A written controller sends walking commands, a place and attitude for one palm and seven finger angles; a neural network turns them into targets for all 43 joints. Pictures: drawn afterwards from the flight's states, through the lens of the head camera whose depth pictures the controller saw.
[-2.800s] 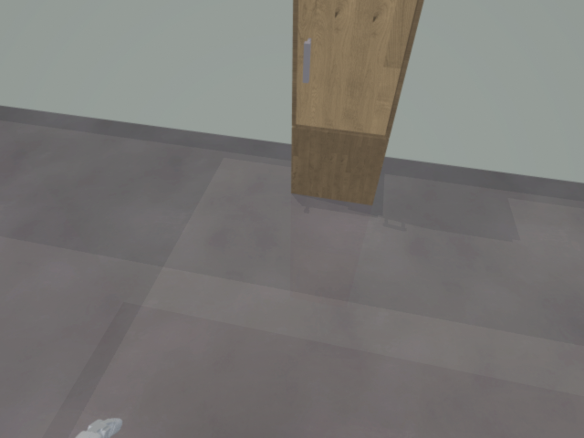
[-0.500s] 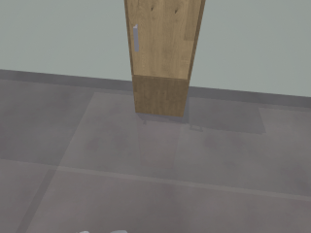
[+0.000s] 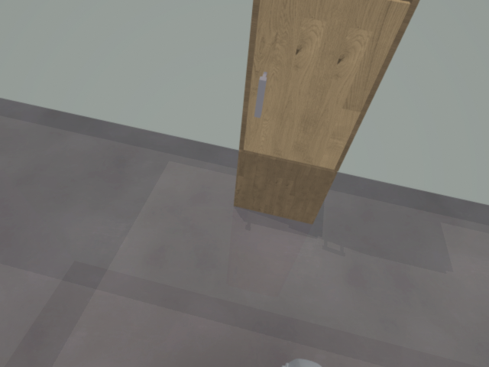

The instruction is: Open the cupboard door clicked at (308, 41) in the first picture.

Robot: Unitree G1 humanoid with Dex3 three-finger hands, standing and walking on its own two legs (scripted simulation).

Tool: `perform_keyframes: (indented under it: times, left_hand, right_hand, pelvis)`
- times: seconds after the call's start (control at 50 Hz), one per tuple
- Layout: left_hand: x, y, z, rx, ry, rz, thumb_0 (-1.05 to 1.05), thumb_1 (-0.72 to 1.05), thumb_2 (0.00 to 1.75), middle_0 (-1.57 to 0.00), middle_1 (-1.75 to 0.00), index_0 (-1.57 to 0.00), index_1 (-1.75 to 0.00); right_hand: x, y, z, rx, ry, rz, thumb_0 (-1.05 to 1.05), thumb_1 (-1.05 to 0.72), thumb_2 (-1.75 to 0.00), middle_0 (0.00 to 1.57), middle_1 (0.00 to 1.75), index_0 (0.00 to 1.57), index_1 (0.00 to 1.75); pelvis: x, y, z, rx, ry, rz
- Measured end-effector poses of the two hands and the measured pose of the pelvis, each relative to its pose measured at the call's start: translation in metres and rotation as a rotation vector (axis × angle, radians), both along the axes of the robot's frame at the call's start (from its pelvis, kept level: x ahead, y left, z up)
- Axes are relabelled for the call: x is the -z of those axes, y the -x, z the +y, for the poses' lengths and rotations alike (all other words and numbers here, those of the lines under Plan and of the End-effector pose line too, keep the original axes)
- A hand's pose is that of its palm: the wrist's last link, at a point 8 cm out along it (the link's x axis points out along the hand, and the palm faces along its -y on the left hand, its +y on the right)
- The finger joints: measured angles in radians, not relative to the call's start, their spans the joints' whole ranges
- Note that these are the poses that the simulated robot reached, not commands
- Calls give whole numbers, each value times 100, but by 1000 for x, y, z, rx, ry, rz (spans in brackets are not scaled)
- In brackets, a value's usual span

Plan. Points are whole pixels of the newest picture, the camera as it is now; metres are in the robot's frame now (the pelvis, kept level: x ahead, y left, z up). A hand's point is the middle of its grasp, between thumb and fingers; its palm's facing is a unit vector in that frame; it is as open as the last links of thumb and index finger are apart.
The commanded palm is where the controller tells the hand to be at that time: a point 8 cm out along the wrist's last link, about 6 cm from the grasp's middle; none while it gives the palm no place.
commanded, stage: turn to face it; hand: left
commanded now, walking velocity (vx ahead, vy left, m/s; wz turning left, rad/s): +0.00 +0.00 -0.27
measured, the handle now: (261, 94) +0.91 +0.02 -0.07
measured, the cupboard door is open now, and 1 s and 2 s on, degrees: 0 0 0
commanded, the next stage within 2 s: take the last steps up to it in 0.20 s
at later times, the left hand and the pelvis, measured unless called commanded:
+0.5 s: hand out of the picture +0.11 +0.14 -0.17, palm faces -0.04 -0.98 -0.22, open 7.3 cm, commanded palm none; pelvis +0.06 -0.03 +0.00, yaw -6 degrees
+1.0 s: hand (193, 293) +0.28 +0.12 -0.16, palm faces -0.19 -0.96 -0.21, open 7.3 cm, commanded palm none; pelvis +0.18 -0.05 +0.00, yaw -11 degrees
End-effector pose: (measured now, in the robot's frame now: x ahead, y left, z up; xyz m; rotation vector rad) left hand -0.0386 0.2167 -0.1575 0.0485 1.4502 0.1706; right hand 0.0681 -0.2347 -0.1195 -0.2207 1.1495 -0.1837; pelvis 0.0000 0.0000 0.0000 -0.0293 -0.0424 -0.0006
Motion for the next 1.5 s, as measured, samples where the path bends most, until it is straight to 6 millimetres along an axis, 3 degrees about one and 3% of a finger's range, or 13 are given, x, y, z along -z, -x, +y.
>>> perform_keyframes:
  times: [0.2, 0.42, 0.5, 0.6, 0.72, 0.78, 0.9, 0.98, 1.06, 1.14, 1.3, 1.42, 1.5]
  left_hand:
    - [-9, -88, 1, 64, -32, -81, 1, 92, 90, -20, -30, -19, -30]
    - [-18, -142, -20, 180, -102, -132, 1, 94, 90, -20, -30, -19, -30]
    - [-19, -141, -25, 155, -84, -140, 1, 93, 90, -20, -30, -20, -30]
    - [-10, -132, -26, 150, -34, -80, 1, 92, 90, -20, -30, -20, -30]
    - [7, -143, -17, 168, 21, -1, 1, 91, 90, -20, -30, -20, -30]
    - [-1, -172, -14, 204, 16, -9, 1, 91, 90, -20, -30, -19, -30]
    - [-20, -254, -19, 243, -30, -116, 2, 93, 90, -20, -30, -19, -30]
    - [-24, -312, -38, 297, -63, -167, 1, 93, 90, -20, -30, -19, -30]
    - [-18, -364, -67, 327, -91, -242, 1, 92, 90, -20, -30, -19, -30]
    - [-21, -378, -91, 283, -83, -269, 1, 92, 90, -20, -30, -19, -30]
    - [-24, -367, -103, 226, -68, -145, 0, 95, 90, -20, -30, -20, -30]
    - [-9, -358, -108, 164, -4, -44, 0, 93, 90, -20, -30, -20, -30]
    - [7, -360, -106, 130, 22, 27, 1, 92, 90, -20, -30, -20, -30]
  right_hand:
    - [17, 41, 20, 103, -76, 179, 0, -93, -90, 20, 29, 20, 30]
    - [46, 73, 17, 220, -193, 294, 1, -91, -90, 21, 30, 20, 30]
    - [36, 58, 4, 205, -172, 286, 1, -91, -90, 20, 29, 20, 30]
    - [23, 18, -12, 199, -106, 189, 1, -91, -90, 20, 29, 20, 30]
    - [19, -13, -11, 220, -41, 100, 0, -91, -90, 20, 29, 19, 30]
    - [13, -8, -3, 252, -51, 130, 0, -91, -90, 20, 29, 19, 30]
    - [12, 14, 11, 296, -123, 295, 0, -91, -90, 20, 29, 20, 30]
    - [20, 19, 9, 343, -180, 385, 0, -91, -90, 20, 30, 20, 30]
    - [39, 11, -9, 367, -227, 455, 1, -91, -90, 21, 30, 20, 30]
    - [42, -37, -43, 326, -207, 427, 1, -91, -90, 21, 30, 20, 30]
    - [21, -192, -105, 230, -100, 136, 1, -91, -90, 20, 29, 19, 30]
    - [11, -287, -106, 139, -66, 25, 0, -91, -90, 20, 29, 19, 30]
    - [12, -329, -91, 101, -45, -3, 0, -91, -90, 20, 29, 19, 30]
  pelvis:
    - [-3, -36, 0, 43, -27, -3]
    - [7, -55, -26, 103, -26, 8]
    - [2, -62, -30, 110, -22, 16]
    - [0, -77, -25, 126, -19, 25]
    - [8, -104, -12, 161, -19, 24]
    - [1, -119, -14, 167, -20, 29]
    - [-7, -151, -29, 174, -26, 38]
    - [-2, -176, -48, 191, -41, 38]
    - [16, -205, -76, 191, -53, 32]
    - [12, -228, -92, 173, -38, 16]
    - [-5, -276, -107, 157, -22, 30]
    - [-1, -315, -102, 150, 5, 28]
    - [7, -342, -95, 154, 2, 16]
